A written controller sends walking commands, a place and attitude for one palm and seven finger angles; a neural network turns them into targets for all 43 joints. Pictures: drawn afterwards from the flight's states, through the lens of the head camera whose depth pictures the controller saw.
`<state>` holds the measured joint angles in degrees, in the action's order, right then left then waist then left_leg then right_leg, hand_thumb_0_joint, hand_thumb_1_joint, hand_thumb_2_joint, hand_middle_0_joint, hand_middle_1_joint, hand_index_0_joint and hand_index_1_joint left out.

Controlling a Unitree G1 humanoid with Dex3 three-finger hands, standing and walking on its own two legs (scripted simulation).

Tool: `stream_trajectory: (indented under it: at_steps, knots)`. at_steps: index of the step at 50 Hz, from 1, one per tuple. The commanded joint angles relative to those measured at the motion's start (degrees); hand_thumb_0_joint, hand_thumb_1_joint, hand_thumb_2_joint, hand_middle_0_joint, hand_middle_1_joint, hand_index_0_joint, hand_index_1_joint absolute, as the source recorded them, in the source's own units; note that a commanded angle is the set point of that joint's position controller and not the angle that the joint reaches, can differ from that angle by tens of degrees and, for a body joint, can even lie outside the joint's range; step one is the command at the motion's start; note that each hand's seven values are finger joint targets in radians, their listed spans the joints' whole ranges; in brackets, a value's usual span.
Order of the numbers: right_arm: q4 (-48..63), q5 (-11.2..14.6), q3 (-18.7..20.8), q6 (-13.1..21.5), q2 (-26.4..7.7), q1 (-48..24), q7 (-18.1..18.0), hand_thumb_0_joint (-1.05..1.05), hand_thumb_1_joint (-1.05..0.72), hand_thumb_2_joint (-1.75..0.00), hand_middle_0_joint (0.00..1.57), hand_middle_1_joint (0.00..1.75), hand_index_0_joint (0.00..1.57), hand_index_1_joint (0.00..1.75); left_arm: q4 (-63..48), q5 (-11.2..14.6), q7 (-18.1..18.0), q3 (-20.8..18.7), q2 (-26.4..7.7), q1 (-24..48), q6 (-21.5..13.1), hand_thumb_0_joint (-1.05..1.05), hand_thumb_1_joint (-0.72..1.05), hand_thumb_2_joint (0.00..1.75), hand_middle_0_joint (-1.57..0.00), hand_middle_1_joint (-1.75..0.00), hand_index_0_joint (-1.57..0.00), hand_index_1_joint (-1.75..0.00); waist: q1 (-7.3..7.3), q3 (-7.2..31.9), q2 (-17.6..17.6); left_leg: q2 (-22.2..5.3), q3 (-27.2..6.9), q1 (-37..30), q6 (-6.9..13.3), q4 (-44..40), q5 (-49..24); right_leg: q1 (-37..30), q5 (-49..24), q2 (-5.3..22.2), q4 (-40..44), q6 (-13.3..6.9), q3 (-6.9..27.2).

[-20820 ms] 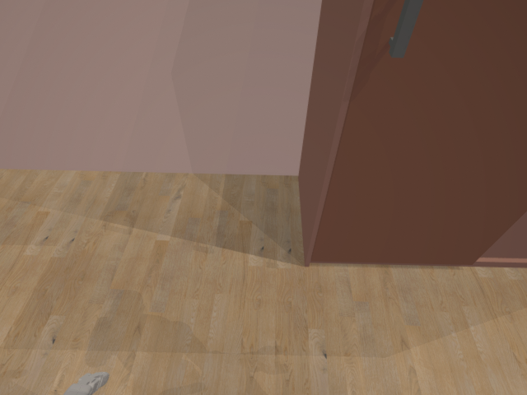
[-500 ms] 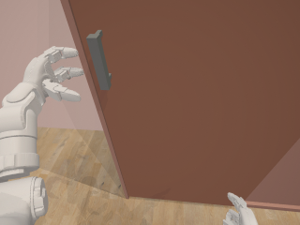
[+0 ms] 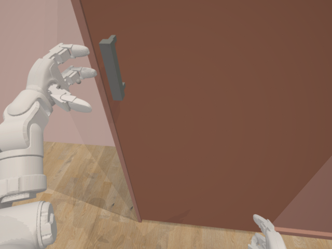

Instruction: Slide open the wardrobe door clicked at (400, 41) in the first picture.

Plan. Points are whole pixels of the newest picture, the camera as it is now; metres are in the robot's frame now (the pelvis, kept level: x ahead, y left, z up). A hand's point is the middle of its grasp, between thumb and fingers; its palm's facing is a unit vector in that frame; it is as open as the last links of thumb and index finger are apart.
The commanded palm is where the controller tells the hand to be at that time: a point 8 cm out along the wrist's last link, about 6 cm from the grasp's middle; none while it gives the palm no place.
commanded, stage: move the hooked fingers beside the handle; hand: left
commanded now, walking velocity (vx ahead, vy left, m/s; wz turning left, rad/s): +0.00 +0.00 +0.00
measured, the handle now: (115, 68) +0.44 +0.15 +0.25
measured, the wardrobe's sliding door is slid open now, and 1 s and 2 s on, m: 0.00 0.00 0.00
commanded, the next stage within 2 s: none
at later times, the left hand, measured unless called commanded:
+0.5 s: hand (80, 83) +0.39 +0.22 +0.25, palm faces -0.02 -1.00 -0.03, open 14.0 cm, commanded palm +0.35 +0.27 +0.25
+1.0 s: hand (86, 86) +0.37 +0.20 +0.25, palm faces -0.04 -1.00 -0.03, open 14.0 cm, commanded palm +0.35 +0.26 +0.26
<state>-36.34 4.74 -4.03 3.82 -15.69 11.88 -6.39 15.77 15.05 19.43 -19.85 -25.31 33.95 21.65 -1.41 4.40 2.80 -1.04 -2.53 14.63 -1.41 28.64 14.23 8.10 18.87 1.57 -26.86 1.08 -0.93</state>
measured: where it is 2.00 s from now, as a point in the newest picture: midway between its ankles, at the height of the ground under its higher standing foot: outside the picture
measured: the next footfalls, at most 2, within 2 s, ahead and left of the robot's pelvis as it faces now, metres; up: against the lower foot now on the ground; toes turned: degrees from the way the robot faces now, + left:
none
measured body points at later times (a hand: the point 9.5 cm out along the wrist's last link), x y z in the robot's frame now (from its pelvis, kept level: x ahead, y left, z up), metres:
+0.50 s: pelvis +0.00 +0.00 +0.00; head -0.02 -0.02 +0.45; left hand +0.38 +0.27 +0.25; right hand +0.16 -0.24 -0.09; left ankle +0.01 +0.14 -0.74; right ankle -0.05 -0.13 -0.74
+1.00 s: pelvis +0.00 +0.00 +0.00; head -0.02 -0.02 +0.45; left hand +0.37 +0.25 +0.25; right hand +0.19 -0.23 -0.08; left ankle +0.01 +0.14 -0.74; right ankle -0.05 -0.13 -0.74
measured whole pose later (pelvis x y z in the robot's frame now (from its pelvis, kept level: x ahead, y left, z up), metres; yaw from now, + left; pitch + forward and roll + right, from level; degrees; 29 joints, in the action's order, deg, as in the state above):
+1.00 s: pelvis +0.00 +0.00 +0.00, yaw +0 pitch +0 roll +0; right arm -35.4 4.7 -4.4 3.6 -15.0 10.1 -6.1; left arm 16.5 14.1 17.3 -18.1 -24.0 34.2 24.0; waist -1.4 4.3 3.2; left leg -0.9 -2.3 15.1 -1.3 28.7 14.1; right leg 8.8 18.9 1.7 -27.3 1.2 -0.7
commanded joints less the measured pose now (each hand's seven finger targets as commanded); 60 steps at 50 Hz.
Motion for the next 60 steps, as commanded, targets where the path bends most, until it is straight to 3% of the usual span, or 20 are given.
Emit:
stream_trajectory:
  at_steps: [1,4,5,9,11,14,17,21,24,29,32,36,38,42,44,47,49,52,57,60]
  knots:
    - [8.6,0.2,2.6,2.2,-6.8,-7.3,-0.4,0.0,-0.9,-0.9,0.2,0.3,0.2,0.3,-1.2,-0.9,-1.3,-4.5,-16.7,22.9,0.9,0.0,-0.5,0.3,-0.3,-1.2,-0.3,-1.2,-0.13,8.5,-1.8,2.1,1.8,-8.1,3.5,-2.1,-13.0,5.5,-18.3,-2.5,3.6,-1.6,-2.5]
    - [9.0,0.4,3.1,1.5,-7.3,-6.8,-0.2,0.0,-0.9,-0.9,0.2,0.3,0.2,0.3,-0.8,-1.7,-1.3,-4.5,-18.3,22.2,1.2,0.0,-0.5,0.3,-0.3,-1.2,-0.3,-1.2,0.22,9.9,-1.8,2.0,2.2,-8.6,3.6,-1.3,-13.6,5.1,-19.1,-2.4,3.8,-1.6,-2.1]
    - [9.8,0.4,2.9,1.6,-6.8,-7.2,-0.1,0.0,-0.9,-0.9,0.2,0.3,0.2,0.3,-3.0,-1.4,-1.0,-3.0,-16.6,24.6,0.3,0.0,-0.5,0.3,-0.3,-1.2,-0.3,-1.2,0.75,11.0,-1.7,2.2,1.9,-8.7,3.7,-1.4,-13.5,4.9,-19.4,-2.3,3.6,-1.5,-2.1]
    - [10.5,0.0,3.1,2.6,-6.7,-7.2,-0.7,0.0,-0.9,-0.9,0.2,0.3,0.2,0.3,-10.1,0.1,0.4,-3.8,-18.4,30.7,-5.5,0.0,-0.5,0.3,-0.3,-1.2,-0.3,-1.2,1.77,15.7,-2.9,2.1,1.7,-13.0,4.2,-0.5,-15.9,3.7,-22.3,-2.7,3.4,-1.5,-1.7]
    - [10.5,-0.2,2.8,3.5,-6.4,-6.9,-0.9,0.0,-0.9,-0.9,0.2,0.3,0.2,0.3,-13.2,0.3,0.6,-4.7,-19.2,34.2,-7.6,0.0,-0.5,0.3,-0.3,-1.2,-0.3,-1.2,1.72,18.3,0.9,2.4,1.1,-15.2,4.1,-0.3,-17.7,3.0,-23.3,-2.8,2.8,-1.9,-1.7]
    - [9.3,-0.2,2.8,3.9,-6.4,-6.4,-0.8,0.0,-0.9,-0.9,0.2,0.3,0.2,0.3,-10.9,-0.4,0.1,-4.6,-19.2,32.4,-7.3,0.0,-0.5,0.3,-0.3,-1.2,-0.3,-1.2,1.15,17.3,4.4,2.3,1.4,-15.2,3.7,-0.2,-17.4,3.6,-22.1,-2.8,3.2,-2.1,-2.0]
    - [8.2,0.2,2.7,3.6,-6.6,-6.2,-0.7,0.0,-0.9,-0.9,0.2,0.3,0.2,0.3,-2.1,-0.8,-0.3,-2.3,-15.8,29.1,-3.3,0.0,-0.5,0.3,-0.3,-1.2,-0.3,-1.2,1.38,10.8,2.2,2.1,1.4,-10.6,3.5,-1.4,-13.0,6.2,-17.9,-2.7,3.9,-1.8,-2.5]
    - [9.2,0.3,3.2,2.7,-7.1,-6.0,-0.1,0.0,-0.9,-0.9,0.2,0.3,0.2,0.3,0.3,-1.1,-0.4,-2.8,-15.7,23.6,-0.3,0.0,-0.5,0.3,-0.3,-1.2,-0.3,-1.2,0.16,11.6,-1.8,2.0,1.4,-9.0,3.6,-1.5,-14.1,4.8,-19.4,-2.6,3.2,-1.7,-2.7]
    - [10.5,0.1,3.5,2.3,-7.2,-6.4,0.3,0.0,-0.9,-0.9,0.2,0.3,0.2,0.3,-5.1,-0.8,-0.6,-5.4,-18.7,22.6,-2.2,0.0,-0.5,0.3,-0.3,-1.2,-0.3,-1.2,-0.41,14.6,-3.6,1.9,1.6,-10.3,3.7,-1.2,-16.8,2.4,-22.2,-2.6,2.6,-1.8,-2.5]
    - [11.2,-0.4,3.2,2.9,-6.8,-6.7,0.0,0.0,-0.9,-0.9,0.2,0.3,0.2,0.3,-13.8,-0.2,-1.2,-9.9,-23.2,26.0,-6.6,0.0,-0.5,0.3,-0.3,-1.2,-0.3,-1.2,-0.51,17.9,-2.2,2.0,1.8,-12.9,4.0,-0.8,-19.2,0.6,-24.9,-2.8,2.3,-1.8,-2.1]
    - [10.7,-0.1,2.7,3.3,-6.0,-7.2,-0.2,0.0,-0.9,-0.9,0.2,0.3,0.2,0.3,-13.4,-0.3,-0.9,-5.9,-18.1,27.0,-5.7,0.0,-0.5,0.3,-0.3,-1.2,-0.3,-1.2,0.36,15.5,3.2,2.0,2.0,-13.5,3.7,-0.9,-18.9,2.7,-23.9,-2.8,2.5,-1.8,-2.1]
    - [9.5,0.4,2.7,3.1,-6.5,-7.0,-0.3,0.0,-0.9,-0.9,0.2,0.3,0.2,0.3,-8.1,-0.8,0.0,-1.6,-14.4,25.5,-1.6,0.0,-0.5,0.3,-0.3,-1.2,-0.3,-1.2,1.21,10.5,3.1,1.9,1.7,-11.2,3.5,-1.2,-15.5,5.6,-20.2,-2.8,3.3,-1.9,-2.6]
    - [9.8,0.5,2.8,3.2,-6.4,-7.4,-0.2,0.0,-0.9,-0.9,0.2,0.3,0.2,0.3,-8.9,-0.5,0.5,0.9,-11.5,25.6,-0.2,0.0,-0.5,0.3,-0.3,-1.2,-0.3,-1.2,1.45,11.3,3.0,1.9,1.3,-12.1,3.4,-1.1,-15.6,6.3,-20.1,-2.8,3.2,-2.0,-2.7]
    - [9.9,0.4,2.8,2.8,-6.5,-8.0,-0.2,0.0,-0.9,-0.9,0.2,0.3,0.2,0.3,-9.4,0.6,0.5,-0.1,-11.9,24.9,0.3,0.0,-0.5,0.3,-0.3,-1.2,-0.3,-1.2,1.15,12.8,-2.3,1.9,1.1,-12.1,3.6,-0.9,-15.6,5.8,-20.7,-2.9,2.9,-1.7,-2.8]
    - [9.8,0.0,3.0,2.8,-6.7,-8.0,-0.2,0.0,-0.9,-0.9,0.2,0.3,0.2,0.3,-11.2,0.5,-0.8,-3.4,-15.9,25.7,-1.0,0.0,-0.5,0.3,-0.3,-1.2,-0.3,-1.2,0.35,14.0,-3.2,1.9,1.2,-12.4,3.6,-0.9,-15.5,4.7,-20.3,-2.8,3.1,-1.7,-2.5]
    - [10.1,-0.3,2.6,3.0,-5.8,-8.7,-0.2,0.0,-0.9,-0.9,0.2,0.3,0.2,0.3,-14.0,-0.1,-3.2,-4.3,-15.9,29.9,-2.6,0.0,-0.5,0.3,-0.3,-1.2,-0.3,-1.2,0.18,15.8,-1.5,2.1,1.1,-13.2,3.6,-1.0,-16.5,3.6,-20.9,-2.7,2.7,-1.9,-2.4]
    - [9.7,-0.5,2.6,2.6,-6.1,-8.3,-0.1,0.0,-0.9,-0.9,0.2,0.3,0.2,0.3,-13.3,-0.9,-4.4,-6.3,-19.0,28.5,-3.3,0.0,-0.5,0.3,-0.3,-1.2,-0.3,-1.2,-0.46,16.0,-0.5,2.0,1.6,-13.1,3.5,-1.1,-16.8,2.5,-21.0,-2.6,2.9,-1.9,-2.1]
    - [9.2,-0.4,2.4,1.9,-5.8,-8.1,-0.3,0.0,-0.9,-0.9,0.2,0.3,0.2,0.3,-8.7,-1.6,-4.5,-6.4,-18.7,27.8,-2.5,0.0,-0.5,0.3,-0.3,-1.2,-0.3,-1.2,-0.25,14.6,-1.1,1.9,1.8,-11.5,3.5,-1.6,-16.8,1.8,-22.2,-2.5,2.9,-1.9,-2.2]
    - [8.9,0.5,2.6,1.1,-6.5,-7.5,-0.6,0.0,-0.9,-0.9,0.2,0.3,0.2,0.3,-1.8,-1.6,-1.5,-0.2,-13.6,27.3,-0.1,0.0,-0.5,0.3,-0.3,-1.2,-0.3,-1.2,1.62,9.1,-1.3,1.8,2.0,-9.7,3.7,-1.7,-13.1,5.7,-19.2,-2.5,4.0,-1.5,-2.2]
    - [10.2,0.5,2.9,1.7,-6.3,-8.0,-0.6,0.0,-0.9,-0.9,0.2,0.3,0.2,0.3,-7.3,-1.0,-0.3,0.7,-12.8,28.0,-1.4,0.0,-0.5,0.3,-0.3,-1.2,-0.3,-1.2,1.36,13.5,0.4,1.9,1.7,-12.5,3.9,-1.1,-16.0,4.1,-21.6,-2.5,3.4,-1.8,-2.1]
